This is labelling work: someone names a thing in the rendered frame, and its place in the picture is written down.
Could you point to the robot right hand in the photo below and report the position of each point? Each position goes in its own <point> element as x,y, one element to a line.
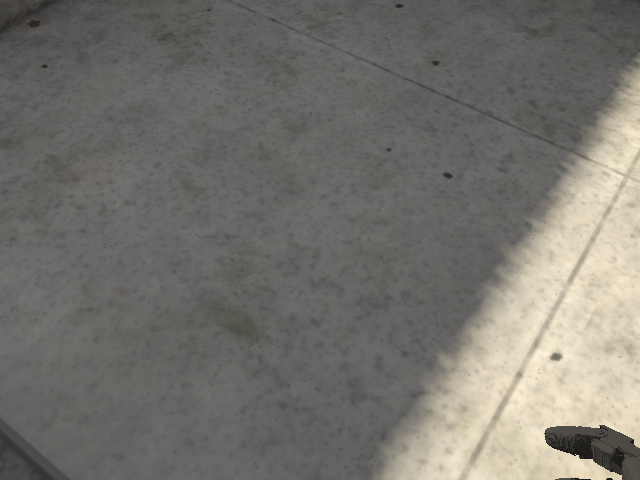
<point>608,448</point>

